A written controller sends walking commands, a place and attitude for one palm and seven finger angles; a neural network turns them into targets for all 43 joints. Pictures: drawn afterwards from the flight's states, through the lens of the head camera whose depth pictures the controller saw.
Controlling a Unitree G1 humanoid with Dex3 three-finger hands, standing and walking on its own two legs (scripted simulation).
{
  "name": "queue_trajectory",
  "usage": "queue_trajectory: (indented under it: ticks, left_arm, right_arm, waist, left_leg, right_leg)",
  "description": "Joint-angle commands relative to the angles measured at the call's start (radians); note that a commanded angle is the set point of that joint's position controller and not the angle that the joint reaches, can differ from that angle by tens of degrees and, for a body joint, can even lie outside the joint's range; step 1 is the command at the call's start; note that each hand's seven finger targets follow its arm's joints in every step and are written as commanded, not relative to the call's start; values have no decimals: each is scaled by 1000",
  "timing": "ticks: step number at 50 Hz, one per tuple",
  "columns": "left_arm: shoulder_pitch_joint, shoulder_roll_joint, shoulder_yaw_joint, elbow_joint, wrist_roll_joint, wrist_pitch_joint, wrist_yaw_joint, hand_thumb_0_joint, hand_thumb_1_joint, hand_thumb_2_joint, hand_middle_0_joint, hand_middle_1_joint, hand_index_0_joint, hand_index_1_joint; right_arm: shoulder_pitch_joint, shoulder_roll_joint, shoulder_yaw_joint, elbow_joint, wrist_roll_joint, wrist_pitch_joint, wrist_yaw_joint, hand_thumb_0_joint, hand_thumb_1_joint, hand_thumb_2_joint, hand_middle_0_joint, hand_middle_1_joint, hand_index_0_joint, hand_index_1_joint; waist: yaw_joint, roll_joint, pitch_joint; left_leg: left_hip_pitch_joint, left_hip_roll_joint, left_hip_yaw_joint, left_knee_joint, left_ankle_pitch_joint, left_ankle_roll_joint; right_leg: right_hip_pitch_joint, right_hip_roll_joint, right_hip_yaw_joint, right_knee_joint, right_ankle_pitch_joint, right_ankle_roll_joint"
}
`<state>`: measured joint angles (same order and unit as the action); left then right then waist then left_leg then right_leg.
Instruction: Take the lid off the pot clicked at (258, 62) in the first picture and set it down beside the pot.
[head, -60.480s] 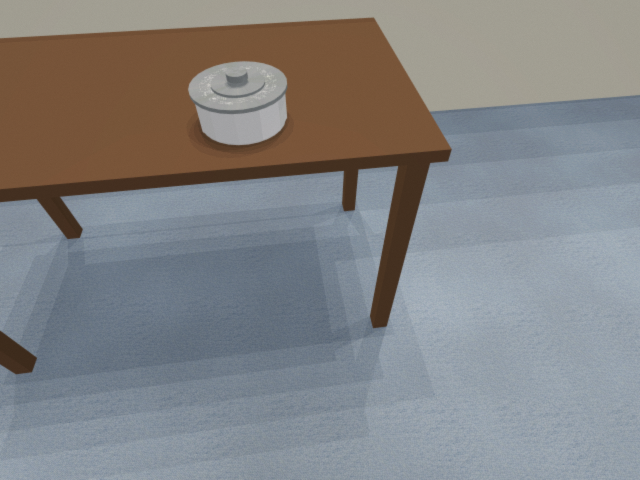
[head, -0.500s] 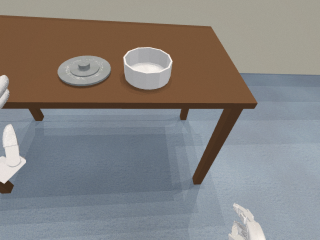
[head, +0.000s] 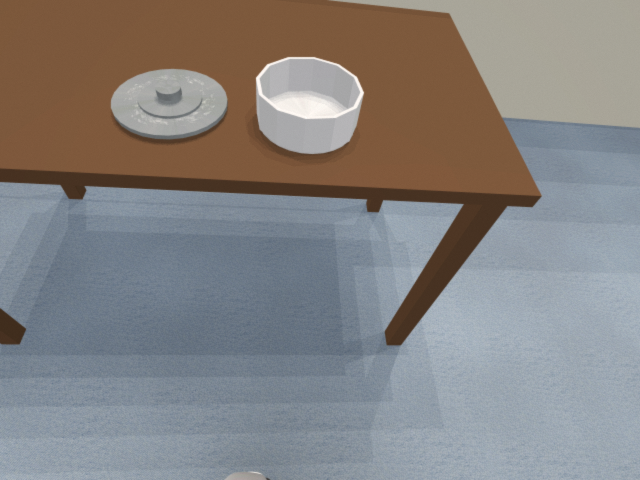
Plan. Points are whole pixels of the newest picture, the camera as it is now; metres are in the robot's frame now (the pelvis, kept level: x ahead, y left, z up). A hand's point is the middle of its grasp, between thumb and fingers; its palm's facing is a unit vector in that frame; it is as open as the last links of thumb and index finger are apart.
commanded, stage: let the arm hang, fingers relaxed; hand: left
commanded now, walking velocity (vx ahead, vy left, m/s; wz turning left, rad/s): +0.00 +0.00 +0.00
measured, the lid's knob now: (168, 90) +0.69 +0.32 +0.05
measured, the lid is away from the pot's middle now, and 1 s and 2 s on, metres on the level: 0.25 0.25 0.25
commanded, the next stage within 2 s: look to check the result in 1.04 s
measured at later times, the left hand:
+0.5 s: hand out of the picture +0.04 +0.14 -0.18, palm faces +0.01 -0.98 -0.19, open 7.2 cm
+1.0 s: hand out of the picture +0.05 +0.13 -0.18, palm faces +0.02 -0.98 -0.19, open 7.4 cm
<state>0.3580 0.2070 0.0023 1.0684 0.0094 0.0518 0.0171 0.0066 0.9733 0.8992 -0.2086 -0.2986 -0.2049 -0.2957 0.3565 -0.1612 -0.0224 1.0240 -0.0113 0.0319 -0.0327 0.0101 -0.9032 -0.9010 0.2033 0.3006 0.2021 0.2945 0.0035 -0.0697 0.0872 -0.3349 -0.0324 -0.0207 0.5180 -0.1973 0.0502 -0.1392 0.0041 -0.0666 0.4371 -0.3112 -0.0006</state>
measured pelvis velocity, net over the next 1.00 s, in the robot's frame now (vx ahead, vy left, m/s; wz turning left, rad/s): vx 0.04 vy -0.04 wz -0.03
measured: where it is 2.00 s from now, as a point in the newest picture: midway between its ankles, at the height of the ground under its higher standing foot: outside the picture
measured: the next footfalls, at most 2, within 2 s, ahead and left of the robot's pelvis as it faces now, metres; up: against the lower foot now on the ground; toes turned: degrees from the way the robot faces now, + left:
none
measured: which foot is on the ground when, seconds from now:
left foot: down 0.00-1.00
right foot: down 0.00-1.00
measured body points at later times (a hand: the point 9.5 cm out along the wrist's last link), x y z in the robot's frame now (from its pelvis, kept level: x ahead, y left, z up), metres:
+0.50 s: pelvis +0.03 -0.02 +0.00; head +0.05 -0.02 +0.45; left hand +0.04 +0.19 -0.16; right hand +0.01 -0.24 -0.16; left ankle +0.05 +0.08 -0.74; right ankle -0.05 -0.12 -0.74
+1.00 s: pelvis +0.04 -0.04 +0.00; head +0.07 -0.03 +0.45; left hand +0.05 +0.18 -0.16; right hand +0.03 -0.26 -0.16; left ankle +0.05 +0.08 -0.74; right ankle -0.05 -0.12 -0.74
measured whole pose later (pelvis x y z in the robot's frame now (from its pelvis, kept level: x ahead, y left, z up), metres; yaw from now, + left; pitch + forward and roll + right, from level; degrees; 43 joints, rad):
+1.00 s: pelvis +0.04 -0.04 +0.00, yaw -2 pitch -1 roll +0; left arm 0.28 0.13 0.02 1.10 0.00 0.01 0.06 0.00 0.91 0.90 -0.20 -0.30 -0.20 -0.30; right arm 0.28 -0.12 -0.04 1.10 0.00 0.00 -0.05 0.01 -0.92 -0.90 0.20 0.30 0.20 0.29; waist -0.01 -0.01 0.06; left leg -0.22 0.00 0.00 0.50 -0.27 0.00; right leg -0.02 0.04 -0.04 0.39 -0.36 -0.04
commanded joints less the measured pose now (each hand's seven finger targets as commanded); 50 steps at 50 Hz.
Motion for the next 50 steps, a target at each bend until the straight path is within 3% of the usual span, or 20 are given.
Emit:
queue_trajectory:
  ticks: [1, 10, 12, 15, 17, 20, 24, 35, 36, 50]
  left_arm:
    - [42, 57, 2, -4, -3, -48, 11, 0, 900, 900, -200, -300, -200, -300]
    - [59, 15, 0, 56, -5, -54, 33, 0, 900, 900, -200, -300, -200, -300]
    - [54, 13, 4, 54, -5, -52, 35, 0, 900, 900, -200, -300, -200, -300]
    - [43, 5, 9, 50, -4, -56, 38, 0, 900, 900, -200, -300, -200, -300]
    - [33, 5, 15, 42, -4, -55, 39, 0, 900, 900, -200, -300, -200, -300]
    - [21, 4, 22, 33, -5, -57, 40, 0, 900, 900, -200, -300, -200, -300]
    - [7, 11, 27, 30, -7, -57, 40, 0, 900, 900, -200, -300, -200, -300]
    - [-16, 24, 34, 4, -8, -60, 43, 0, 900, 900, -200, -300, -200, -300]
    - [-16, 22, 35, 3, -6, -60, 45, 0, 900, 900, -200, -300, -200, -300]
    - [2, 12, 35, 10, -8, -60, 43, 0, 900, 900, -200, -300, -200, -300]
  right_arm:
    - [12, -116, -34, -38, 10, -27, -9, 0, -900, -900, 200, 300, 200, 300]
    - [47, -62, -31, 39, 9, -24, -9, 0, -900, -900, 200, 300, 200, 300]
    - [38, -51, -29, 45, 7, -24, -8, 0, -900, -900, 200, 300, 200, 300]
    - [31, -44, -29, 59, 7, -28, -9, 0, -900, -900, 200, 300, 200, 300]
    - [26, -33, -29, 66, 5, -31, -9, 0, -900, -900, 200, 300, 200, 300]
    - [20, -34, -30, 64, 3, -36, -11, 0, -900, -900, 200, 300, 200, 300]
    - [13, -27, -30, 61, 3, -38, -15, 0, -900, -900, 200, 300, 200, 300]
    - [14, -44, -32, 53, 7, -37, -20, 0, -900, -900, 200, 300, 200, 300]
    - [9, -42, -32, 52, 8, -37, -21, 0, -900, -900, 200, 300, 200, 300]
    - [8, -44, -31, 59, 9, -35, -23, 0, -900, -900, 200, 300, 200, 300]
  waist:
    - [-11, 129, -92]
    - [-19, 28, -33]
    - [-19, 53, 0]
    - [-17, 12, -6]
    - [-14, 39, 18]
    - [-13, 59, -14]
    - [-11, 101, -5]
    - [-17, 58, -56]
    - [-16, 46, -37]
    - [-18, 66, -32]
  left_leg:
    - [105, 140, -178, -180, -50, 28]
    - [105, 116, -109, -108, 45, 19]
    - [93, 114, -104, -113, 29, 17]
    - [92, 110, -88, -93, 89, 14]
    - [80, 107, -82, -92, 95, 13]
    - [98, 106, -77, -78, 146, 12]
    - [94, 107, -68, -69, 180, 8]
    - [154, 113, -46, -37, 294, 5]
    - [151, 114, -43, -36, 298, 5]
    - [176, 119, -38, -51, 265, 4]
  right_leg:
    - [-14, -57, 58, -89, 51, -39]
    - [-32, -81, 72, -106, 88, -44]
    - [-52, -79, 76, -98, 70, -47]
    - [-28, -86, 83, -96, 126, -45]
    - [-33, -88, 85, -91, 128, -49]
    - [-5, -90, 88, -81, 180, -48]
    - [9, -95, 95, -79, 232, -50]
    - [56, -100, 93, -83, 368, -37]
    - [47, -96, 95, -81, 379, -36]
    - [43, -94, 99, -101, 339, -35]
